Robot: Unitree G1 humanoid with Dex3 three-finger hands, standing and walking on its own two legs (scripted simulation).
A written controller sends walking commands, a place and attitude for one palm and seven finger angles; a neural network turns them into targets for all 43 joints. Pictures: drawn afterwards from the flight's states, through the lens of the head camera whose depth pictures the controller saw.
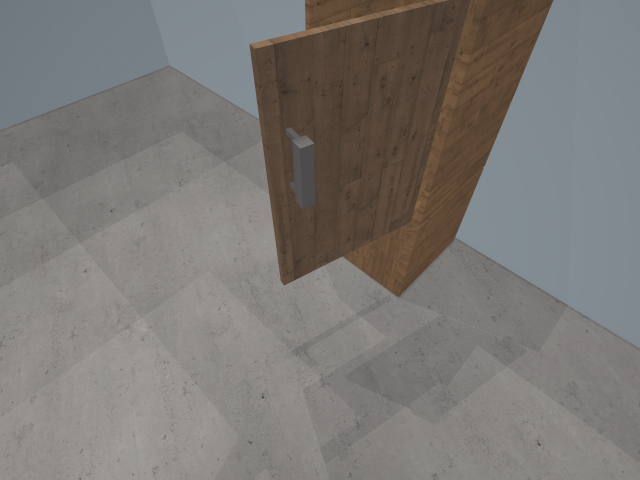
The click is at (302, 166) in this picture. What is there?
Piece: cupboard door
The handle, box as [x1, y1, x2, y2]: [286, 127, 314, 208]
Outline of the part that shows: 290,127 286,129 287,135 292,140 294,181 290,183 290,187 295,193 296,201 302,208 314,204 313,143 305,135 300,137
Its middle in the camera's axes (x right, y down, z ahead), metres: -0.04 -0.13 +0.69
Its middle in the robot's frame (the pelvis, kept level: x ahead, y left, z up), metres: +0.61 +0.07 +0.03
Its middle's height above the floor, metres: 0.81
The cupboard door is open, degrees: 76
